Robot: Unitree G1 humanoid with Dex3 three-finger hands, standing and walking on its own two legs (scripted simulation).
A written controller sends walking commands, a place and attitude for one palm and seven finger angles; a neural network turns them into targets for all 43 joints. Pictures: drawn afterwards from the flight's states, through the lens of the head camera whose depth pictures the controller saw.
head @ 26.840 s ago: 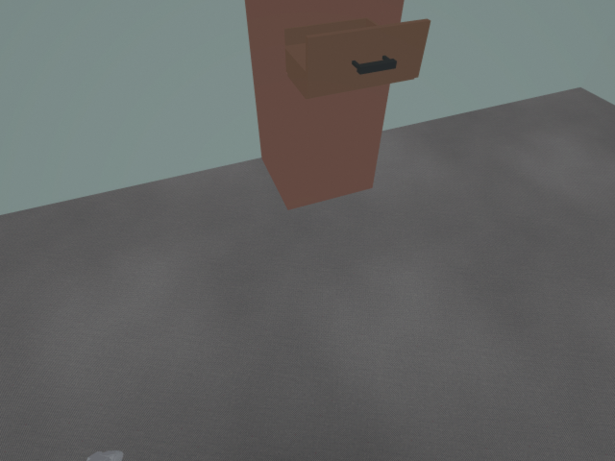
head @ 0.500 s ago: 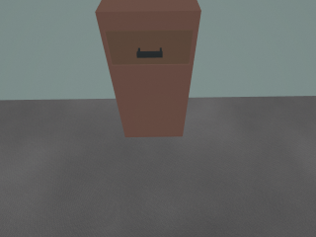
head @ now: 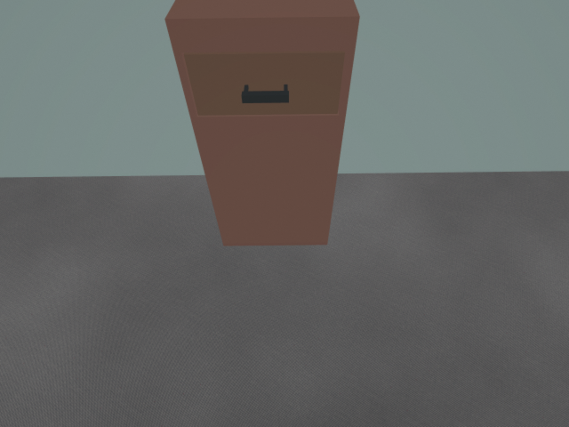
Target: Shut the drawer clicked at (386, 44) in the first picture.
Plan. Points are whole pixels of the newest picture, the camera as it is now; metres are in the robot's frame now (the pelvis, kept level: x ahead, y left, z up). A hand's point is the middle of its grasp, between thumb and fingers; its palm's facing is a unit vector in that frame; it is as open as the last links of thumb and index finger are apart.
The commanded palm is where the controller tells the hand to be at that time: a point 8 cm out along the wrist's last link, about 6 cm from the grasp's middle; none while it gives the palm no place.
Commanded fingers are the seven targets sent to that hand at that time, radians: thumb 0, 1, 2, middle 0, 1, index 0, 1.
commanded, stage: look to check the result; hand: left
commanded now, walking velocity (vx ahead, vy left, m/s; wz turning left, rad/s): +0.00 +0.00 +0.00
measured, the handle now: (265, 92) +0.90 +0.10 -0.02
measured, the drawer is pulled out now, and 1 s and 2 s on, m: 0.00 0.00 0.00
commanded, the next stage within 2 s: stand and wait in 0.08 s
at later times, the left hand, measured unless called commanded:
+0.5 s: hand out of the picture +0.04 +0.19 -0.17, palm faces +0.01 -0.97 -0.25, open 7.4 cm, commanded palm none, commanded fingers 0.00 0.90 0.90 -0.20 -0.30 -0.20 -0.30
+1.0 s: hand out of the picture +0.05 +0.19 -0.16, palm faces +0.00 -0.97 -0.26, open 7.4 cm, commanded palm none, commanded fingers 0.00 0.90 0.90 -0.20 -0.30 -0.20 -0.30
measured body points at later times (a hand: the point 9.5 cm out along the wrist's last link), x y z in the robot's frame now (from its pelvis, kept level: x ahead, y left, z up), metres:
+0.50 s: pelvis +0.01 -0.01 +0.00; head +0.03 -0.02 +0.45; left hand +0.04 +0.24 -0.15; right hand +0.02 -0.24 -0.16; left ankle +0.01 +0.13 -0.74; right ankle +0.00 -0.10 -0.75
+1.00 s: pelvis +0.01 -0.01 +0.00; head +0.03 -0.03 +0.45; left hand +0.05 +0.24 -0.14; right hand +0.03 -0.25 -0.16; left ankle +0.01 +0.13 -0.74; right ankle +0.00 -0.10 -0.74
